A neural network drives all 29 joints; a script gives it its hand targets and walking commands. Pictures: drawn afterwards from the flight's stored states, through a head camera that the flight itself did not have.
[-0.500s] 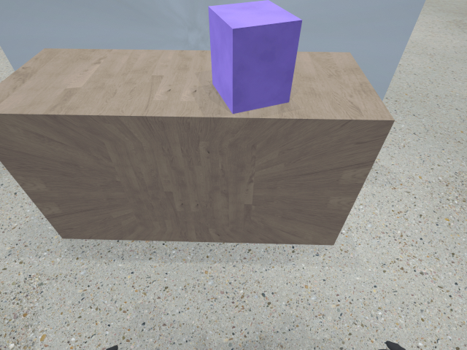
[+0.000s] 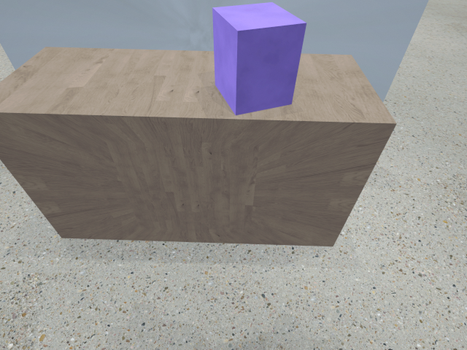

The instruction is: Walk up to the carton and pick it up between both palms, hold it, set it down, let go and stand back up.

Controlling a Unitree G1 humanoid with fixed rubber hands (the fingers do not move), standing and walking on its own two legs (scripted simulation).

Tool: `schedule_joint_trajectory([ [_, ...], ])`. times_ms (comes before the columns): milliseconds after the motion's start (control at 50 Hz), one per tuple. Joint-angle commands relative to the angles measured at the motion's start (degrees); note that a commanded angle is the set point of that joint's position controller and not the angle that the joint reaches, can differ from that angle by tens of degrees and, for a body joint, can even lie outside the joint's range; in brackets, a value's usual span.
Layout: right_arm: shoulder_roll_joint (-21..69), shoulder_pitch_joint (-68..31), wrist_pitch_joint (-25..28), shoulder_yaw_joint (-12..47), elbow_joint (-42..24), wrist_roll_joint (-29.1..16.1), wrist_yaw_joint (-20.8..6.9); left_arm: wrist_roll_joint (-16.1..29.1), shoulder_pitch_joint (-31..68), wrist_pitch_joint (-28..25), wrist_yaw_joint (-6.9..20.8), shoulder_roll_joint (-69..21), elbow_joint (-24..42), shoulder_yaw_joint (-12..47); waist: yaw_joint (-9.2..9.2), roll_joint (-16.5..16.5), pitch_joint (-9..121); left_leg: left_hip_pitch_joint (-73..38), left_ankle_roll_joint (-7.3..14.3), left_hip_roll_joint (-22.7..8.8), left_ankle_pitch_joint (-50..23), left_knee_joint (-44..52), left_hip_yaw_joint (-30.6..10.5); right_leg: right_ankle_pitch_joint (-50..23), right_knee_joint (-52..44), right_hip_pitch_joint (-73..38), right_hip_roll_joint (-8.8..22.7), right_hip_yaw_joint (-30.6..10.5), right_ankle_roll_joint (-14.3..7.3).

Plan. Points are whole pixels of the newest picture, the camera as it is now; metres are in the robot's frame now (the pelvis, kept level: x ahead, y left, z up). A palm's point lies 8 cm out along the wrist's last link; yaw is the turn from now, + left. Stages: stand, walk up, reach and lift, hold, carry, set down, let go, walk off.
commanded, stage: walk up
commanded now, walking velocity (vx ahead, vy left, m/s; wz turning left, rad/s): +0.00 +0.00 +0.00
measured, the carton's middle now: (254, 58) +0.93 -0.06 +0.10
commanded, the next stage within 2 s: none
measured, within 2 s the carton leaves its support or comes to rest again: neither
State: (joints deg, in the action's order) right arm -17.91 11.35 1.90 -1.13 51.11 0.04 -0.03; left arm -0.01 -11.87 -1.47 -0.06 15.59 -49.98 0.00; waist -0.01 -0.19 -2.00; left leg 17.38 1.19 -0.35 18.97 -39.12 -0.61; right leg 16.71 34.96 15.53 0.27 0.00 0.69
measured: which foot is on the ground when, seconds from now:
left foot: down 0.00-0.44, up 0.46-1.00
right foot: down 0.00-0.16, up 0.18-0.42, down 0.44-1.00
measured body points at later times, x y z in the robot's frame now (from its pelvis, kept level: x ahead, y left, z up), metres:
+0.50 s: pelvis +0.06 -0.08 -0.01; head +0.07 -0.10 +0.44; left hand +0.14 +0.23 -0.11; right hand +0.14 -0.39 -0.13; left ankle +0.02 +0.09 -0.70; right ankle +0.12 -0.17 -0.72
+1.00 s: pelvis +0.21 -0.06 +0.01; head +0.22 -0.07 +0.46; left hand +0.24 +0.25 -0.10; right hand +0.29 -0.38 -0.10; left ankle +0.31 +0.05 -0.69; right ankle +0.12 -0.17 -0.72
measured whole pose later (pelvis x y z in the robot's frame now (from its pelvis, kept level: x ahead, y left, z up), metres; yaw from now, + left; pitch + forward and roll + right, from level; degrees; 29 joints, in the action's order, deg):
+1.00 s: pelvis +0.21 -0.06 +0.01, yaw +0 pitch -3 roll -2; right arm -23.3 13.9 -0.1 -4.0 50.9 0.0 -2.7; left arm 0.0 -20.6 -4.3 0.1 21.6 -51.1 0.0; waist -0.2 -2.7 -4.1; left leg 27.4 1.6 1.5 13.0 -45.5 -4.4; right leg 19.8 21.7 -0.9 -2.4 0.9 -1.5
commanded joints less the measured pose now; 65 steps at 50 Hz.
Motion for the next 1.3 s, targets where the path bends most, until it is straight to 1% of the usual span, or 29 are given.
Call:
schedule_joint_trajectory([
  [0, -12.9, -6.8, 1.5, -2.3, -1.4, 0.6, 0.3, -0.6, 5.0, -1.6, -0.2, 14.6, -0.2, -3.3, -1.44, -1.0, 1.6, -1.6, 2.8, -6.6, -7.2, 15.8, -8.5, -4.9, -8.1, -2.2, 4.8, -5.8, -4.1],
  [60, -14.0, -5.7, 1.6, -2.4, -0.6, 0.7, 0.6, -0.7, 5.5, -1.7, -0.2, 14.4, -0.3, -3.2, -1.18, -1.1, 1.1, -2.0, 2.7, -6.8, -9.9, 16.3, -9.6, -8.0, -8.2, -3.0, 4.7, -5.6, -3.7],
  [80, -18.9, 0.7, 2.3, -5.4, -2.5, 1.6, -0.7, -1.8, 1.8, -2.4, 1.1, 18.6, 3.2, -5.3, 0.84, -2.1, 3.9, -6.2, 6.6, -6.0, 18.9, 16.9, -11.8, 16.8, -1.8, 2.8, 1.9, -3.4, -5.6],
  [100, -20.0, 4.7, 2.5, -6.5, -1.4, 2.3, -1.0, -2.2, 2.8, -2.4, 1.6, 18.2, 2.8, -5.9, 2.96, -4.1, -0.1, -10.3, 8.8, -10.1, 31.9, 21.9, -20.5, 22.1, 3.4, 14.2, -0.6, -3.2, -4.9],
  [120, -22.3, 7.9, 2.5, -7.7, -1.8, 2.8, -1.2, -2.4, 4.5, -2.0, 2.0, 17.5, 4.3, -5.9, 4.89, -10.8, -3.7, -12.7, 11.9, -16.6, 39.5, 28.5, -30.8, 18.3, 13.5, 24.3, -1.1, 1.0, -3.8],
  [140, -23.2, 7.9, 2.8, -8.2, -1.6, 2.6, -1.1, -2.8, 6.6, -2.0, 1.9, 17.6, 4.7, -5.4, 4.97, -10.1, -9.6, -11.1, 13.7, -19.7, 38.9, 31.9, -34.5, 13.0, 19.3, 29.7, 1.1, -1.7, -3.3],
  [200, -20.4, 5.8, 3.1, -7.5, -3.2, 1.8, -1.2, -2.3, 2.9, -3.0, 2.4, 19.5, 3.6, -6.0, 2.83, -2.7, -7.0, -11.6, 14.5, -17.7, 24.8, 27.7, -29.4, 9.9, 17.6, 25.0, 2.7, -2.4, -2.8],
  [300, -20.4, 3.5, 2.7, -7.6, -5.2, 1.8, -1.9, -2.0, 2.1, -3.3, 2.9, 17.5, 4.3, -5.9, 2.55, -7.7, -1.2, -6.6, 12.0, -13.2, 11.8, 23.3, -17.3, 3.8, 8.4, 12.9, 2.4, 2.3, -2.3],
  [360, -17.7, -4.1, 2.2, -6.9, -7.3, 1.8, -2.0, -1.6, -8.6, -3.8, 2.4, 17.8, 0.7, -6.4, -4.93, -6.6, 1.4, 5.3, 8.2, -8.4, 4.6, 12.1, -7.8, -6.2, -0.7, -7.9, 0.4, 5.6, -2.6],
  [380, -15.9, -4.6, 1.6, -6.1, -7.8, 1.9, -2.0, -1.6, -17.1, -3.9, 1.6, 19.1, -1.5, -7.4, -8.56, -0.3, 4.0, 10.7, 5.8, -5.1, 5.1, -1.0, -5.4, -2.5, -3.4, -17.2, -0.4, 4.0, -2.3],
  [400, -10.8, -3.2, 1.4, -4.8, -8.3, 1.9, -1.9, -2.0, -22.0, -4.5, 0.5, 22.4, -2.5, -8.8, -11.08, 13.3, 4.4, 18.3, 3.7, 2.3, 7.4, -21.0, -0.5, 11.4, -14.2, -22.2, 7.2, -11.3, -2.9],
  [420, -9.4, 0.5, 0.7, -4.2, -7.7, 1.3, -1.3, -1.9, -20.4, -4.7, 0.2, 27.6, -1.4, -9.2, -7.66, 20.0, -0.1, 25.9, 1.3, 6.8, 14.6, -29.3, -5.1, 26.0, -24.8, -16.8, 17.9, -36.2, -3.8],
  [440, -13.9, 4.9, -0.1, -4.4, -6.2, 0.8, -0.9, -1.3, -12.9, -4.6, 0.0, 29.9, 1.7, -9.4, -3.57, 11.5, -3.4, 24.2, 1.6, 4.6, 9.5, -29.1, -9.7, 31.4, -28.4, -12.7, 20.7, -39.4, -3.2],
  [460, -16.3, 5.7, -0.4, -5.2, -3.9, 0.6, -1.2, -1.5, -9.7, -4.2, -0.3, 29.1, 2.0, -9.2, -2.86, 7.9, -2.3, 20.5, 1.7, 2.7, 6.5, -29.1, -10.1, 32.5, -29.9, -10.1, 20.7, -39.0, -1.5],
  [540, -16.7, 7.6, -0.6, -5.9, -2.4, 0.0, -2.3, -0.4, -6.5, -5.4, -0.3, 21.7, 3.3, -8.0, 0.08, 7.3, -6.2, 14.5, 0.4, 0.1, -5.6, -23.3, -8.9, 3.7, -25.5, -6.5, 11.7, -19.4, 4.5],
  [580, -15.7, 6.3, -1.3, -5.7, -2.4, 0.2, -2.5, -0.2, -8.5, -5.3, -0.5, 20.7, 3.5, -7.6, -0.02, 7.4, -4.2, 15.2, -0.1, 0.6, -8.5, -22.0, -7.3, 1.6, -25.3, -9.0, 10.1, -13.7, 2.8],
  [800, -15.2, -1.3, -1.4, -5.4, -4.8, 1.2, -2.6, -0.5, -13.5, -4.7, -0.7, 21.6, 3.4, -7.2, -2.29, 3.2, -6.6, 20.6, -0.8, 1.0, -11.3, -14.5, -5.6, -18.8, -21.9, -18.3, 12.4, -11.2, -1.6],
  [860, -14.7, -4.0, -0.6, -4.6, -5.9, 1.2, -2.5, -0.2, -12.4, -4.4, -0.4, 20.8, 3.8, -7.0, -2.39, 5.0, -8.5, 20.1, -0.4, 0.1, -10.2, -5.5, -4.3, -26.0, -19.7, -18.9, 12.0, -8.6, -6.5],
  [900, -13.7, -8.5, 0.0, -4.0, -7.8, 1.3, -2.8, -0.3, -13.5, -4.1, -0.5, 21.3, 3.3, -7.1, -5.39, 4.9, -7.7, 20.9, 0.2, -1.2, -8.7, 1.9, -1.5, -31.4, -16.2, -24.7, 12.9, -8.4, -8.0],
  [960, -13.4, -3.9, 0.8, -3.8, -7.2, 0.9, -3.3, 0.0, -8.5, -3.6, -0.4, 22.4, 4.8, -6.9, -2.21, 5.9, -3.3, 9.4, 1.3, -3.1, -10.1, 11.3, 0.3, -29.3, -10.6, -21.8, 12.1, -7.0, -8.3],
  [980, -14.1, 0.1, 1.0, -4.5, -5.9, 1.2, -3.1, 0.2, -7.7, -3.5, -0.4, 22.1, 4.8, -6.5, -0.54, 4.8, -1.9, 3.5, 1.3, -0.1, -12.9, 12.0, 4.4, -33.1, -7.9, -19.5, 10.1, -4.9, -7.9],
  [1000, -14.3, 8.5, 1.1, -5.2, -3.8, 1.4, -2.6, 0.0, -4.5, -3.6, -0.4, 21.9, 5.2, -6.5, 4.14, 5.8, 2.5, -7.2, 2.9, -1.1, -18.1, 14.9, 2.8, -35.7, -0.9, -16.1, 10.3, -4.4, -7.8],
  [1040, -20.8, 21.6, 1.6, -8.2, -0.4, 2.5, -1.4, 0.1, -7.7, -3.6, -0.3, 16.3, 6.0, -4.5, 8.79, -7.4, 7.9, -23.7, 7.6, -5.4, -13.1, 14.2, -9.2, -11.4, 25.5, 0.0, 1.4, -1.2, -3.7],
  [1060, -21.8, 17.2, 1.3, -8.0, -2.2, 2.0, -1.1, 0.3, -12.0, -3.3, 0.0, 13.8, 5.1, -4.1, 4.04, -16.5, 4.4, -22.8, 8.7, -13.4, -2.2, 19.3, -28.7, 14.9, 33.1, 10.5, -5.3, -2.6, -2.0],
  [1080, -21.8, 12.0, 1.3, -7.6, -4.1, 0.5, -1.2, 0.4, -13.5, -2.7, -0.3, 18.3, 4.0, -4.7, 2.77, -11.0, 2.2, -18.0, 12.4, -17.3, 10.4, 25.8, -40.6, 15.8, 33.2, 13.2, -5.8, -5.4, -3.2],
  [1100, -21.0, 9.2, 1.0, -7.4, -5.3, -0.5, -1.2, 0.0, -12.9, -2.4, -0.4, 21.6, 3.5, -4.9, 1.24, -8.5, -1.5, -12.3, 9.8, -18.3, 14.5, 29.9, -41.8, 12.5, 34.0, 12.7, -3.1, -6.6, -3.7],
  [1140, -18.5, 6.1, 1.3, -6.6, -4.8, -0.5, -0.9, -0.3, -11.5, -2.1, 0.5, 21.0, 1.7, -5.2, -0.33, -4.8, -8.3, -3.6, 0.4, -12.8, 13.7, 32.7, -28.2, 4.6, 27.5, 9.5, 0.9, -8.7, -3.5],
  [1220, -16.4, 6.4, 2.2, -5.9, -3.0, -1.6, -0.2, -0.4, -13.5, -0.5, 0.8, 18.4, -1.0, -5.1, -1.86, -7.1, -7.5, -4.9, -9.3, -6.1, -18.0, 30.3, -13.8, -2.9, 20.4, 5.2, -0.2, -6.3, -1.9],
  [1280, -15.6, 2.8, 1.0, -5.9, -4.9, -1.8, 0.2, -1.1, -14.7, 0.5, -0.2, 17.7, -1.5, -4.8, -3.52, -13.8, -7.6, -0.5, -15.5, -1.7, -37.4, 30.0, -5.2, -0.9, 14.9, 0.2, -2.4, -0.5, -1.5],
])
